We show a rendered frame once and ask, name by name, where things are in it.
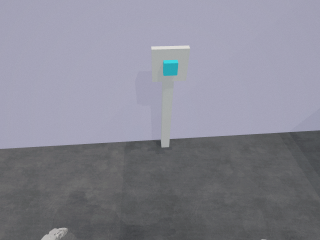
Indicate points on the button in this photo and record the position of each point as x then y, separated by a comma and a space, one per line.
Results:
170, 67

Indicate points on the left robot hand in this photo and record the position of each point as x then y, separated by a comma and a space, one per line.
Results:
56, 234

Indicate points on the panel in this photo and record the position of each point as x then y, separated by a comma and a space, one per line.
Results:
158, 55

